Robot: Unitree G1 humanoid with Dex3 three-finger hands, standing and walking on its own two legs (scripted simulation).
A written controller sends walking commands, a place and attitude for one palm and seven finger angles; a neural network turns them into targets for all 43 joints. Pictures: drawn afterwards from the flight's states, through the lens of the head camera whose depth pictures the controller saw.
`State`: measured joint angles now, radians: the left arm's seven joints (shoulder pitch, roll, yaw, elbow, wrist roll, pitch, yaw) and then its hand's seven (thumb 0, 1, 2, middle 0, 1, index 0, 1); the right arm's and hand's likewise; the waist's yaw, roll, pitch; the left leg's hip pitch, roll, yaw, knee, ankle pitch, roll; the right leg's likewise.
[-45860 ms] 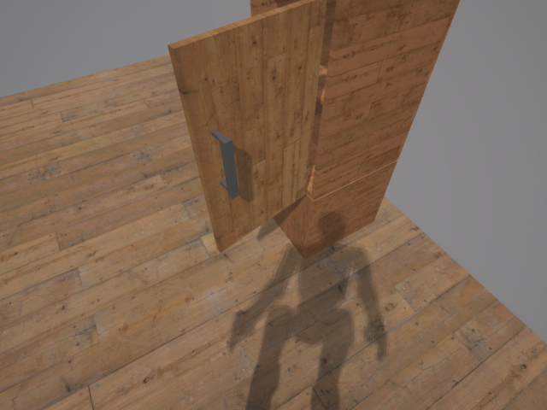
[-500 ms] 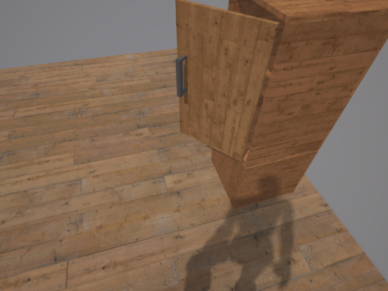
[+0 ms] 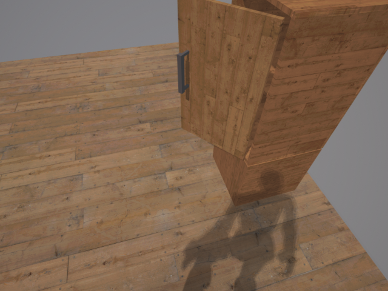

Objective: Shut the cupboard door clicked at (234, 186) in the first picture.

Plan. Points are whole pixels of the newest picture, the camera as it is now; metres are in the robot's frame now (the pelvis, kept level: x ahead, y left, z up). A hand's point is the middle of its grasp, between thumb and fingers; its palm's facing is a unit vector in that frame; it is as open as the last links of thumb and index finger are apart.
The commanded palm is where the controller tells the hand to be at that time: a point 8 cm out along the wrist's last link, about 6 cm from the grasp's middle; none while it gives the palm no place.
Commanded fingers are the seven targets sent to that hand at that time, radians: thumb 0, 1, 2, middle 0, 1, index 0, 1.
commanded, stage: walk to a spot facing it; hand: left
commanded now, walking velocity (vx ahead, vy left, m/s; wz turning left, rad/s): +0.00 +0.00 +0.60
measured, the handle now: (184, 72) +0.85 +0.07 -0.01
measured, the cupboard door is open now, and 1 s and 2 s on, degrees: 38 38 38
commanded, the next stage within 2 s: none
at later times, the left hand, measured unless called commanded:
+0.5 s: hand out of the picture +0.04 +0.23 -0.17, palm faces +0.27 -0.93 -0.26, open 7.4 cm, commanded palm none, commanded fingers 0.00 0.90 0.90 -0.20 -0.30 -0.20 -0.30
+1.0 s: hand out of the picture -0.09 +0.16 -0.19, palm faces +0.60 -0.75 -0.26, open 7.4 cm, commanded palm none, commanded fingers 0.00 0.90 0.90 -0.20 -0.30 -0.20 -0.30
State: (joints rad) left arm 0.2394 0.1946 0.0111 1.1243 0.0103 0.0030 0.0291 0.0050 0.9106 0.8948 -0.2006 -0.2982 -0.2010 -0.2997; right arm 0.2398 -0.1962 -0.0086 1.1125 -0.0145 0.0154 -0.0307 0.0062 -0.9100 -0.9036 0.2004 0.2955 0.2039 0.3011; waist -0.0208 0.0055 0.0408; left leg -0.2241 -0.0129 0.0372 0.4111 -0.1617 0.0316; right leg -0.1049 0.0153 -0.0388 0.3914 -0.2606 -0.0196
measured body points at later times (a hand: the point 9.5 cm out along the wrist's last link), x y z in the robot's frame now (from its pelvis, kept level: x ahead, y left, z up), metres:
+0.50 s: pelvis -0.01 +0.00 +0.00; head +0.05 +0.03 +0.44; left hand +0.02 +0.28 -0.15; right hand +0.09 -0.24 -0.15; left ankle +0.03 +0.10 -0.74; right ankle +0.01 -0.17 -0.68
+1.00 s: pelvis +0.01 -0.03 -0.03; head +0.05 +0.02 +0.42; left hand -0.12 +0.20 -0.17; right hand +0.25 -0.18 -0.16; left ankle -0.06 +0.07 -0.75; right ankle +0.04 -0.17 -0.72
